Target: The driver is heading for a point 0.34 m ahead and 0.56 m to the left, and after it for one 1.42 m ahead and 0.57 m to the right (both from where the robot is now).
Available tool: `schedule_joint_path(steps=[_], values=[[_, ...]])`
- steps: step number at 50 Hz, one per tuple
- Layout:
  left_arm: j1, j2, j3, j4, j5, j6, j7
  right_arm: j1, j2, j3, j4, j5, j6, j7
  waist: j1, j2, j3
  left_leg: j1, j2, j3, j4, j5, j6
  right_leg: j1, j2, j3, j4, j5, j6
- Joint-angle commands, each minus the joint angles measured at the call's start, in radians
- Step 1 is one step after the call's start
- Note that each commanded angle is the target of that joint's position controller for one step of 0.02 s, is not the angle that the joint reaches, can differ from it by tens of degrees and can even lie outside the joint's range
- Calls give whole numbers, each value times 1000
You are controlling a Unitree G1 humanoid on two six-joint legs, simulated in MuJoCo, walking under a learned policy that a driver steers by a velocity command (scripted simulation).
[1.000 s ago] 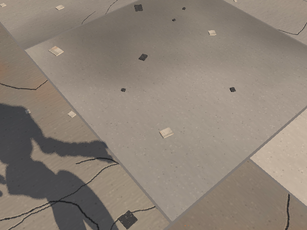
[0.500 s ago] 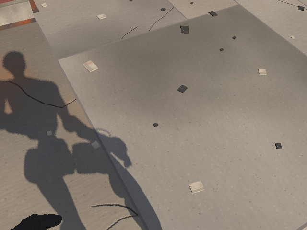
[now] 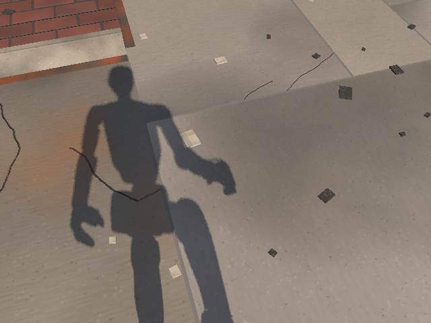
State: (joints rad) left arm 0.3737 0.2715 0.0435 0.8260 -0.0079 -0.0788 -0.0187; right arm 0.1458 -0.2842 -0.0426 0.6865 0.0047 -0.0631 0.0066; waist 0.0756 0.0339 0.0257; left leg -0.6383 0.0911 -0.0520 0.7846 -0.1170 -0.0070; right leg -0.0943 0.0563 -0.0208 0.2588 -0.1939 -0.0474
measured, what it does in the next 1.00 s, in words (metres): walks ahead, turning right: left foot, then right foot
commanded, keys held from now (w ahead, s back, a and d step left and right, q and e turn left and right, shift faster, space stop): w+q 0.18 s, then w+e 0.82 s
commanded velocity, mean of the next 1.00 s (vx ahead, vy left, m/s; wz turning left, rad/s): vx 0.50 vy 0.00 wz -0.21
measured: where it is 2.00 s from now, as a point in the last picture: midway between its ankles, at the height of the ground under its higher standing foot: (278, 177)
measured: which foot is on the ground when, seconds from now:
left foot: up 0.00-0.18, down 0.20-0.76, up 0.78-1.00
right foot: down 0.00-0.20, up 0.22-0.72, down 0.74-1.00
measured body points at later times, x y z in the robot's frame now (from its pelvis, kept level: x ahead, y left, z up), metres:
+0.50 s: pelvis +0.29 +0.08 +0.00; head +0.31 +0.09 +0.45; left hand +0.41 +0.36 -0.12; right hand +0.36 -0.19 -0.11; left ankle +0.25 +0.15 -0.75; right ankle +0.43 -0.10 -0.67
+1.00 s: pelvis +0.58 +0.03 +0.00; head +0.62 +0.02 +0.44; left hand +0.74 +0.28 -0.11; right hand +0.69 -0.27 -0.09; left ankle +0.72 +0.19 -0.68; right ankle +0.56 -0.04 -0.75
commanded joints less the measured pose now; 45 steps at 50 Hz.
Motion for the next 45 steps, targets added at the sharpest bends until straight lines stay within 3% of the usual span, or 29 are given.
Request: schedule_joint_path(steps=[1,5,7,8,9,10,11,12,13,14,15,16,17,20,22,25,29,31,33,35,36,37,38,39,40,41,42,43,45], values=[[-37,184,43,-59,-6,-14,8,-86,-34,0,-71,9,-17,14,-1,-109,1,57,-16,33,-144,169,-2,-25,-243,101,-122,228,-146],[12,190,47,-17,-8,0,10,-172,-50,-4,-108,20,-13,33,14,-102,35,31,-32,25,-216,136,40,91,-302,64,-100,243,-122],[4,205,53,-9,-10,12,16,-172,-66,-10,-120,16,-11,41,-6,-108,30,51,-53,44,-235,53,71,152,-321,35,-43,382,-101],[-10,217,57,-12,-11,18,21,-135,-84,-20,-115,11,-10,43,-34,-118,-1,119,-81,72,-242,14,90,168,-317,9,26,553,-86],[-28,221,58,-18,-12,27,27,-35,-112,-39,-91,7,-8,42,-96,-113,-65,265,-117,106,-271,20,114,155,-292,-35,163,722,-62],[-8,196,45,-21,-7,30,34,111,-157,-65,-49,7,-6,32,-160,-85,-152,517,-119,74,-290,46,148,41,-256,-65,357,727,-34],[49,120,12,-59,16,17,30,260,-260,-91,-32,-8,-1,19,-183,80,-304,925,133,-300,-268,26,271,-324,-168,-98,733,375,21],[99,58,-14,-45,15,-6,19,295,-257,-84,-18,11,0,20,-163,209,-416,1064,292,-672,-406,-128,369,-564,-32,23,969,-386,40],[-6,165,15,-55,-23,-21,9,285,-180,-61,-17,11,-3,16,-201,110,-321,990,266,-603,-442,-207,318,-662,-86,113,1050,-367,22],[-91,182,21,-85,-43,-30,6,218,-163,-52,-19,5,-7,13,-185,74,-188,840,236,-448,-467,-132,279,-685,-129,96,1023,-268,11],[-123,170,21,-87,-31,-30,9,158,-137,-43,-18,-3,-11,13,-154,21,-122,710,196,-344,-497,-52,255,-652,-164,90,962,-187,15],[-114,164,27,-81,-20,-21,10,113,-108,-34,-20,-11,-17,16,-118,34,-76,612,161,-264,-535,8,240,-606,-190,96,914,-129,24],[-78,151,27,-69,-21,-6,8,86,-92,-31,-19,-18,-24,17,-87,62,-69,544,142,-213,-571,33,234,-545,-205,107,899,-89,32],[-54,107,26,-56,-22,30,15,65,-97,-37,10,-21,-51,16,-58,43,-29,454,128,-81,-641,125,234,-536,-198,122,858,1,62],[-101,100,28,-72,-17,33,18,77,-103,-40,33,-28,-56,8,-68,21,0,468,118,-9,-652,199,221,-592,-185,144,772,100,76],[-168,79,23,-90,-13,20,5,77,-112,-38,51,-24,-56,-4,-89,13,11,492,82,99,-660,244,177,-569,-161,109,571,288,69],[-300,44,6,-146,-11,14,-21,149,-142,-44,98,-13,-42,-15,-149,-14,51,606,117,152,-656,300,151,-587,-143,44,401,344,41],[-346,45,4,-180,-11,14,-35,180,-151,-48,119,-6,-22,-19,-162,-16,61,713,148,165,-609,382,150,-641,-133,22,363,278,21],[-356,54,8,-208,-10,14,-51,178,-164,-53,122,-1,1,-26,-145,-3,46,785,167,186,-529,576,140,-634,-103,-21,343,174,-7],[-301,85,24,-218,-10,21,-57,161,-191,-60,114,1,20,-40,-98,46,-17,812,170,211,-390,912,122,-520,-40,-83,358,61,-45],[-217,117,40,-206,-11,25,-55,150,-204,-63,109,-1,28,-47,-47,63,-69,796,164,220,-263,1016,111,-405,-7,-97,361,23,-70],[-68,169,69,-177,-12,27,-43,126,-206,-62,101,3,31,-52,40,43,-143,702,133,239,-59,971,86,-180,20,-80,289,77,-110],[75,252,97,-154,-11,39,-20,142,-171,-46,82,-12,18,-53,94,-75,-247,459,74,241,247,601,51,133,-123,152,261,119,-176],[24,306,104,-178,-21,36,-13,233,-38,-4,46,-29,-15,-26,-19,-315,-343,-8,-178,133,639,-400,-22,486,-374,735,163,21,-397],[49,224,80,-185,-14,31,-11,152,-134,-22,39,-4,-60,1,53,-174,-411,-117,-134,-84,695,-423,7,520,-385,811,75,-66,-383],[19,185,69,-188,-5,25,-7,54,-157,-27,-2,35,-80,12,54,-118,-272,-156,-85,-81,642,-348,28,411,-349,657,57,-45,-330],[-42,172,65,-191,-5,19,-10,26,-134,-20,-15,25,-88,9,-1,-9,-145,-143,-45,-63,526,-290,30,240,-305,547,38,63,-298],[-97,140,57,-202,-5,14,-8,24,-142,-28,-7,-1,-84,1,-36,6,-103,-89,-12,-54,429,-259,21,132,-272,470,29,173,-278],[-140,132,52,-224,4,15,-1,66,-136,-33,-5,-17,-60,-1,-86,-33,-65,6,3,-47,354,-232,-11,-15,-231,411,-12,280,-280]])
Keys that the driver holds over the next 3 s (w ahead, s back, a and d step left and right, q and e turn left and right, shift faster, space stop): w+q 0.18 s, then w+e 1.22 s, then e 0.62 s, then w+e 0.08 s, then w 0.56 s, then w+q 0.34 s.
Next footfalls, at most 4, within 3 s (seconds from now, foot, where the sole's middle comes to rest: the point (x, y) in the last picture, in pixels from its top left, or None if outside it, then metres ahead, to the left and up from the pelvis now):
0.20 left None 0.29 0.16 -0.78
0.74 right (257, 284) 0.60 -0.04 -0.78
1.20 left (219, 200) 0.91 0.10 -0.78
1.68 right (310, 191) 0.98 -0.24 -0.78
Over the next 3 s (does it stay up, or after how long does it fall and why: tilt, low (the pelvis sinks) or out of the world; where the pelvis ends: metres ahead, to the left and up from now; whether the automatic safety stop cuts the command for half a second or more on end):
stays up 1.13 -0.41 -0.02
